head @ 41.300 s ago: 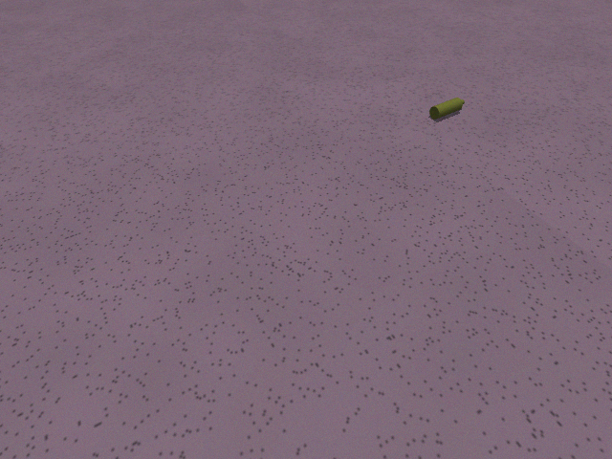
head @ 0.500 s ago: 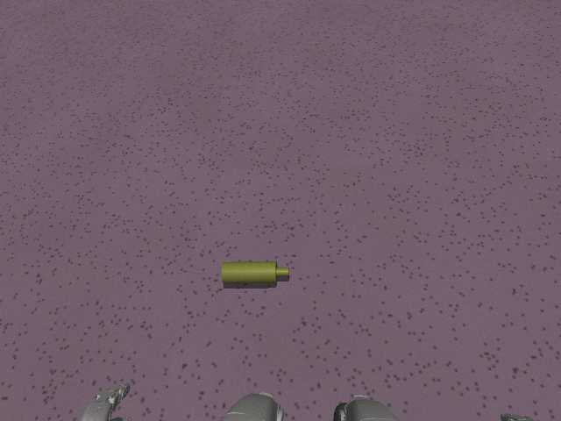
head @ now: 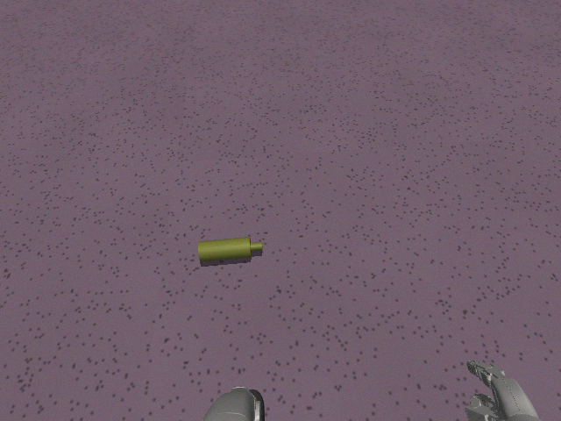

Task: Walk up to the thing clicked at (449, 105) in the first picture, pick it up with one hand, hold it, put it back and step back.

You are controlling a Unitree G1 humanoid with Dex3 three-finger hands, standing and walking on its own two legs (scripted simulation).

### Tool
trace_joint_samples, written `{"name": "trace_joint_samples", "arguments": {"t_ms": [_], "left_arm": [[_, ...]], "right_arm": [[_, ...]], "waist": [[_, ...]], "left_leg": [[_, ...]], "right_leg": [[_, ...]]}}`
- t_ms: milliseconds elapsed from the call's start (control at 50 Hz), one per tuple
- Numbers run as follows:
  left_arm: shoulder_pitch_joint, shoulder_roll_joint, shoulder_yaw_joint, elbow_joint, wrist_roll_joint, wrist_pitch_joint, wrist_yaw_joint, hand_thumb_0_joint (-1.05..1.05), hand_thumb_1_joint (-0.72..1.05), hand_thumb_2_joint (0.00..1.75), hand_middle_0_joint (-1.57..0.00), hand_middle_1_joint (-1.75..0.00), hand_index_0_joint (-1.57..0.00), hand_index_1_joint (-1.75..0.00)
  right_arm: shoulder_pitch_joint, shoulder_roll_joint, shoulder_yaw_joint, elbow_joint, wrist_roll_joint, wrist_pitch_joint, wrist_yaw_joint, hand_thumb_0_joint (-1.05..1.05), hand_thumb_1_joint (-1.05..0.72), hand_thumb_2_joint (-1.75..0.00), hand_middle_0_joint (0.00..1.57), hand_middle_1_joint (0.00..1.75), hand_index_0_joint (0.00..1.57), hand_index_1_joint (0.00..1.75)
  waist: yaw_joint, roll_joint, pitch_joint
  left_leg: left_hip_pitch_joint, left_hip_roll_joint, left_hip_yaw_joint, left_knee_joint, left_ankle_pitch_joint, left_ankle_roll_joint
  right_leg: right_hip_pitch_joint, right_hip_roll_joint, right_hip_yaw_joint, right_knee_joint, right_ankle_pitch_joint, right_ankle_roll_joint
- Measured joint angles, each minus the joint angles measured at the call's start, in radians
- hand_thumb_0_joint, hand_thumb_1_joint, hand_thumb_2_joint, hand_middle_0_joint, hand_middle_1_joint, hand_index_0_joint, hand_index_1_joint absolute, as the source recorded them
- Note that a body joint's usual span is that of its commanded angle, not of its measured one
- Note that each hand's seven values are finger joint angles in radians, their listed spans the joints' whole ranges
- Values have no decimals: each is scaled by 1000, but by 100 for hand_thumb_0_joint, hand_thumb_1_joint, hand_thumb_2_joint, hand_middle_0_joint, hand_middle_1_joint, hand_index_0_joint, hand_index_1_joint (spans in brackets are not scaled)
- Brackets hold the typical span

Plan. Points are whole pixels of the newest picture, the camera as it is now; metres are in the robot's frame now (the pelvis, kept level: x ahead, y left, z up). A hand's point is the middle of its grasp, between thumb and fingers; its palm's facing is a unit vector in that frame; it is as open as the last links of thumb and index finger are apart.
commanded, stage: step back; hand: left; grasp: from above
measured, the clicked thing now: (231, 248) +0.74 +0.25 -0.71
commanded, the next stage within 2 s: stand in 1.96 s
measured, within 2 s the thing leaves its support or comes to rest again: neither
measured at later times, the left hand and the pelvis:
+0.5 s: hand out of the picture -0.03 +0.27 -0.14, palm faces +0.07 -0.92 -0.38, open 7.4 cm; pelvis -0.16 +0.00 +0.00, yaw +6 degrees
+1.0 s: hand out of the picture -0.27 +0.26 -0.12, palm faces +0.05 -0.88 -0.46, open 7.4 cm; pelvis -0.32 -0.02 +0.01, yaw +3 degrees
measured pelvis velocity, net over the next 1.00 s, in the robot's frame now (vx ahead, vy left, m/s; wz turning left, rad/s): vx -0.32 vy -0.02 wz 0.06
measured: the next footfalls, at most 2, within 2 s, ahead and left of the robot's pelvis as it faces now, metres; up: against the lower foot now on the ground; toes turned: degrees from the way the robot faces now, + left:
right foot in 0.02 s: +0.00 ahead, -0.13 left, +0.00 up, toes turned +3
left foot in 0.40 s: -0.12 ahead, +0.12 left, +0.00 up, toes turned +2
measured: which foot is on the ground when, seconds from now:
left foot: down 0.00-0.06, up 0.08-0.38, down 0.40-0.78, up 0.80-1.00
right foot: up 0.00-0.00, down 0.02-0.42, up 0.44-0.72, down 0.74-1.00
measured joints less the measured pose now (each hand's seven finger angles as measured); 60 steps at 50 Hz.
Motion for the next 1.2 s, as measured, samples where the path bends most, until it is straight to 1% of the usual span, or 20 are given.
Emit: {"name": "trace_joint_samples", "arguments": {"t_ms": [60,120,180,220,340,380,440,500,580,680,740,780,840,920,980,1060,1100,1120,1160,1200], "left_arm": [[2,-43,-4,26,15,-8,-7,1,91,90,-20,-30,-20,-30],[36,-53,-10,15,28,-1,-15,1,90,90,-21,-30,-20,-30],[42,-60,-7,12,29,7,-8,1,90,90,-21,-30,-20,-30],[21,-61,-2,0,29,9,-4,1,90,90,-21,-30,-20,-30],[-88,-45,0,-92,25,-8,19,1,90,90,-21,-30,-20,-30],[-127,-33,-5,-112,16,-5,20,1,90,90,-21,-30,-20,-30],[-166,-5,-7,-111,1,12,19,1,90,90,-21,-30,-20,-30],[-158,-17,-11,-72,-4,33,22,1,90,90,-21,-30,-20,-30],[-123,-17,-13,-54,-14,30,12,1,90,90,-21,-30,-20,-30],[-88,-15,-15,-39,-6,10,12,1,90,90,-21,-30,-20,-30],[-66,-16,-17,-16,0,-7,12,1,90,90,-21,-30,-20,-30],[-68,-49,-22,17,13,-13,10,1,90,90,-21,-30,-20,-30],[-25,-50,-27,20,22,-11,-1,1,90,90,-21,-30,-20,-30],[-7,-44,-18,29,26,-4,7,1,90,90,-21,-30,-20,-30],[-18,-39,-11,10,34,-15,6,1,90,90,-21,-30,-20,-30],[-48,-22,-2,-14,40,-23,-4,1,90,90,-21,-30,-20,-30],[-60,2,1,-13,34,-17,-6,1,90,90,-21,-30,-20,-30],[-51,8,2,-7,27,-12,-6,1,90,90,-21,-30,-20,-30],[-26,5,-2,26,22,-3,-10,1,90,90,-21,-30,-20,-30],[-13,9,-5,56,14,-1,-25,1,90,90,-21,-30,-20,-30]], "right_arm": [[-3,-30,-16,16,9,20,-2,0,-90,-90,20,30,21,30],[41,-18,-23,56,13,42,-9,0,-91,-90,20,30,21,30],[90,-26,-21,71,26,34,-7,0,-91,-90,20,30,21,30],[129,-38,-21,75,30,23,-15,0,-91,-90,20,30,21,30],[181,-46,-14,101,18,21,-32,1,-91,-90,20,30,20,30],[180,-37,-11,101,13,14,-28,1,-91,-90,20,30,20,30],[149,3,-8,104,1,7,-19,1,-91,-90,20,30,20,30],[141,11,2,83,-10,2,-4,1,-91,-90,20,30,21,30],[121,15,10,61,-14,0,-9,1,-90,-90,20,30,21,30],[53,-5,4,12,-8,-2,-12,0,-90,-90,20,30,21,30],[7,-24,4,-10,1,8,-9,0,-90,-90,20,30,21,30],[-16,-47,-4,0,10,20,-10,0,-90,-90,20,30,21,30],[11,-29,-8,23,17,41,-18,0,-91,-90,20,30,21,30],[72,-29,-3,44,26,32,-13,0,-91,-90,20,30,21,30],[124,-42,-5,72,18,22,-14,0,-91,-90,20,30,21,30],[183,-39,-8,125,4,6,-7,1,-91,-90,20,30,21,30],[185,-9,-13,158,-7,-10,-6,1,-91,-90,20,30,21,30],[191,6,-12,165,-15,-17,-5,1,-91,-90,20,30,21,30],[209,16,-3,170,-17,-30,1,1,-91,-90,20,30,21,30],[215,25,4,176,-20,-39,2,1,-90,-90,20,30,21,30]], "waist": [[-22,90,14],[10,52,-27],[3,30,-52],[-14,36,-62],[-41,46,-22],[-49,31,-4],[-32,-58,34],[-61,-31,8],[-45,-24,-38],[-13,-13,-23],[1,8,-8],[-14,92,18],[16,64,-19],[12,36,-56],[4,50,-75],[-10,50,-88],[1,-15,-71],[9,-40,-75],[-12,-36,-113],[-27,-33,-134]], "left_leg": [[-43,35,-52,60,-41,-5],[-105,-81,-135,298,-280,-24],[-118,-166,-210,518,-282,-29],[-91,-181,-235,565,-285,-38],[89,-105,-171,289,-372,-45],[153,-82,-133,125,-323,-31],[181,-115,-81,55,-222,-10],[151,-74,-108,63,-203,1],[120,-40,-102,1,-134,-3],[54,-19,-68,8,-82,-8],[-7,1,-46,69,-77,-25],[-32,32,-102,111,-89,-17],[-90,-76,-168,330,-323,-20],[-88,-160,-220,561,-329,-31],[-8,-132,-209,487,-322,-44],[163,-60,-135,118,-367,-36],[222,-92,-100,5,-235,-28],[233,-103,-84,-4,-221,-25],[229,-88,-92,-3,-227,-6],[238,-71,-103,-23,-217,-1]], "right_leg": [[33,39,-52,-88,59,-31],[-11,-1,-17,-79,84,-49],[-31,-35,-1,-140,146,-40],[-55,-43,-16,-162,175,-35],[-134,-53,-82,-119,208,-28],[-168,-66,-101,-76,207,-21],[-206,-92,-47,-5,188,-23],[-240,19,5,221,-55,-33],[-236,89,49,432,-59,-41],[-97,38,12,205,-62,-10],[8,7,-31,-79,39,-18],[24,54,-71,-113,74,-37],[-27,20,-43,-84,96,-52],[-62,-29,-35,-125,153,-48],[-93,-40,-62,-126,172,-43],[-121,-64,-117,-85,166,-37],[-134,-100,-85,-30,140,-35],[-145,-95,-55,6,83,-40],[-166,-59,-48,72,-1,-38],[-163,-38,-48,95,4,-41]]}}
